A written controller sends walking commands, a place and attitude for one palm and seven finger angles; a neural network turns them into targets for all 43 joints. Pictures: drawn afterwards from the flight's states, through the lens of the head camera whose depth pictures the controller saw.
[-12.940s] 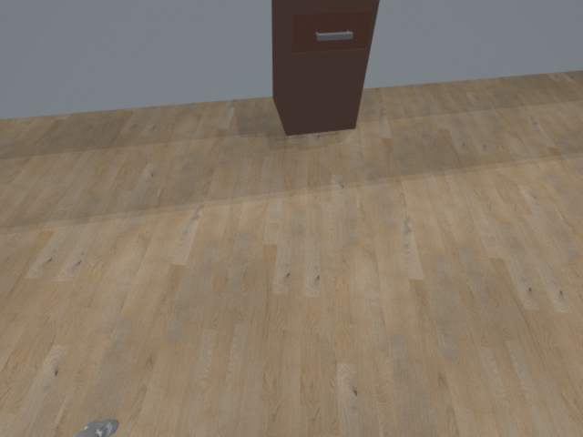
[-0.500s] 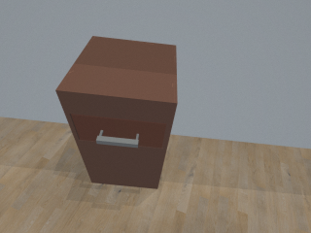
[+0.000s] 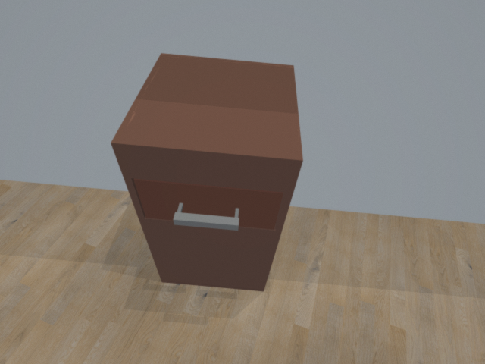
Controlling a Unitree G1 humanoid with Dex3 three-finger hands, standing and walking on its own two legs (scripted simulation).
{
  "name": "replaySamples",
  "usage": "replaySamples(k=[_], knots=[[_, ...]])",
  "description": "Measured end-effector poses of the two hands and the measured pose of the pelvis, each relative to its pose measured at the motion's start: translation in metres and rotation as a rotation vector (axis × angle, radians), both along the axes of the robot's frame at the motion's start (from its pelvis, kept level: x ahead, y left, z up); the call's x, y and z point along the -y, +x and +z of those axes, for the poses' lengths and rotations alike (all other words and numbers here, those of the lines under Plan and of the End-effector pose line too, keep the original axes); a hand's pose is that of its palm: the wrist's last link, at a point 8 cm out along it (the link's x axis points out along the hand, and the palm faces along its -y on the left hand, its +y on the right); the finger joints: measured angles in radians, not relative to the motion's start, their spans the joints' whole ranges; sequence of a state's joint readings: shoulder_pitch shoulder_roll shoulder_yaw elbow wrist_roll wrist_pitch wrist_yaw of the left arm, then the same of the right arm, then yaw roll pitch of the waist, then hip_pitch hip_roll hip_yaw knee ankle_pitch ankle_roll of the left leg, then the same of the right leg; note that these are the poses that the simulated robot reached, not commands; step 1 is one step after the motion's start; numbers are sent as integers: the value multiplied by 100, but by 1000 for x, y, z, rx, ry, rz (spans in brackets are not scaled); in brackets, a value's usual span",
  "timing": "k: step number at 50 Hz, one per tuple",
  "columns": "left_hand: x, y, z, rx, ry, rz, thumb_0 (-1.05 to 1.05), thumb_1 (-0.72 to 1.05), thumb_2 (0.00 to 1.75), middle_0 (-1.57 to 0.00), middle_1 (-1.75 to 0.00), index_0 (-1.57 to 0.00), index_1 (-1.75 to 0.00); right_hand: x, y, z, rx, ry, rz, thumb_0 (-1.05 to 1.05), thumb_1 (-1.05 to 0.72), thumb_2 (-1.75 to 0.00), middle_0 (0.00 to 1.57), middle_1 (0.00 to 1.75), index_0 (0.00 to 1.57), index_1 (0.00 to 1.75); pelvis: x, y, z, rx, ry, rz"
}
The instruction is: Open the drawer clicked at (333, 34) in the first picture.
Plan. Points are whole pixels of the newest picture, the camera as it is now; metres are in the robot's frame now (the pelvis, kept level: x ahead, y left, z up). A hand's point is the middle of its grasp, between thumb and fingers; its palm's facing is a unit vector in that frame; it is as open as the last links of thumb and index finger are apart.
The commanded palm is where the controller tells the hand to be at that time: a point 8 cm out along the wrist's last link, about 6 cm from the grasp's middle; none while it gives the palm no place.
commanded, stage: come to a stop and stand still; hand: left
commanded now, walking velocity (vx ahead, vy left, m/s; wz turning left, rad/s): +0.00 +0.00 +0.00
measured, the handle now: (207, 215) +0.51 +0.12 -0.19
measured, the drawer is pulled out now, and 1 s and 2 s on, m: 0.00 0.00 0.00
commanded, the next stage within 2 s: look again from close up in 0.98 s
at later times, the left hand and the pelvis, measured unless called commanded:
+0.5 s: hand out of the picture +0.00 +0.14 -0.18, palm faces +0.03 -0.99 -0.13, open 7.4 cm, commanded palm none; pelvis +0.02 +0.00 +0.00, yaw -1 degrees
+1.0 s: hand out of the picture -0.02 +0.10 -0.18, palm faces +0.04 -0.99 -0.10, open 7.4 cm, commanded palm none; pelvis +0.02 -0.03 +0.00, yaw -1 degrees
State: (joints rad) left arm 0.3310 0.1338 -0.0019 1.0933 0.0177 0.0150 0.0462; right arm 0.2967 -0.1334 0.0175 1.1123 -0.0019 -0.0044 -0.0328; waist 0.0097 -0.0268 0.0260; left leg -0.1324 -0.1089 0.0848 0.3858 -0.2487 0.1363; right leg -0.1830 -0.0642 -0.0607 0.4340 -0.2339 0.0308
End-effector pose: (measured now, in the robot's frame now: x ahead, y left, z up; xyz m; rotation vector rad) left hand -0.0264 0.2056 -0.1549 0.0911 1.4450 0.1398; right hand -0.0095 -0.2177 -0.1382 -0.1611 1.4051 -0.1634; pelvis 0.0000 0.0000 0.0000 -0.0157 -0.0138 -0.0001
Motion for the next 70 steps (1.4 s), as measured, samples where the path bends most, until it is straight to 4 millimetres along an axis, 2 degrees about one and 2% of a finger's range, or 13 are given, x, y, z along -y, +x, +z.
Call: replaySamples(k=[13,26,43,54,62,70], knots=[[2,19,-2,-7,-15,-12,1,91,89,-19,-30,-20,-30,-23,-21,-4,-64,28,-54,0,-90,-89,20,30,20,30,-6,13,-1,5,4,-18],[14,24,-1,-13,-18,-13,1,91,89,-19,-30,-20,-30,-21,-31,-5,-91,39,-79,0,-90,-89,20,30,20,30,2,21,-1,10,4,-24],[43,7,1,-36,-42,-2,0,91,89,-19,-30,-20,-30,-2,-21,-5,-64,46,-59,0,-91,-89,20,30,20,30,20,21,1,8,5,-21],[52,-2,3,-55,-44,4,0,91,89,-20,-30,-20,-30,6,-15,-5,-55,46,-49,0,-91,-89,20,30,20,30,28,21,1,6,6,-18],[37,2,4,-20,13,-14,0,90,89,-20,-30,-20,-30,15,-1,-14,11,53,-2,0,-90,-89,20,30,20,30,28,10,-5,-6,0,4],[24,19,10,44,65,-37,1,91,89,-20,-30,-20,-30,26,6,-20,57,64,-4,0,-91,-89,20,30,20,30,33,9,-5,15,13,-12]])
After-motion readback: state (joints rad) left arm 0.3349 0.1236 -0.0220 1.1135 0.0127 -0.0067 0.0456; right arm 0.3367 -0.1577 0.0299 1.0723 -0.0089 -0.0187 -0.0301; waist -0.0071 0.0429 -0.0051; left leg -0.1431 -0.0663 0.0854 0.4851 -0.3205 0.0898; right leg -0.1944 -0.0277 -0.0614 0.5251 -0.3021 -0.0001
